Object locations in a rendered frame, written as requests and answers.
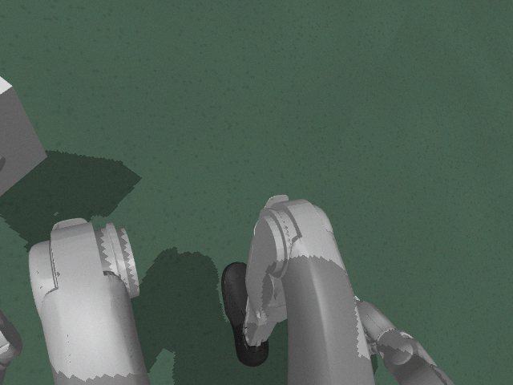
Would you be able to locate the right robot foot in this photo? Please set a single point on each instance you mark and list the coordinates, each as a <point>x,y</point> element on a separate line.
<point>235,300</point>

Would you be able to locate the carton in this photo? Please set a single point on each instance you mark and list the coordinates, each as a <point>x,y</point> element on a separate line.
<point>19,144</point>

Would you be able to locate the left robot arm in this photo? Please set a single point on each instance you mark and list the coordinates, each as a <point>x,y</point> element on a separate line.
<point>10,344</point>

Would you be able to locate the right robot hand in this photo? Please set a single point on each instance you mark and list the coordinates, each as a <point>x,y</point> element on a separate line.
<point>374,322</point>

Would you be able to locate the right robot arm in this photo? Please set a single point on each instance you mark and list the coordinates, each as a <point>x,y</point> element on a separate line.
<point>408,362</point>

